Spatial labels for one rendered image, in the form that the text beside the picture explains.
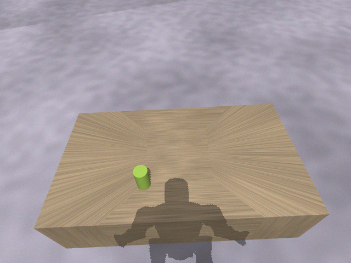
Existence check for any can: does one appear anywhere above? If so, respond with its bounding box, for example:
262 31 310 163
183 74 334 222
133 165 151 190

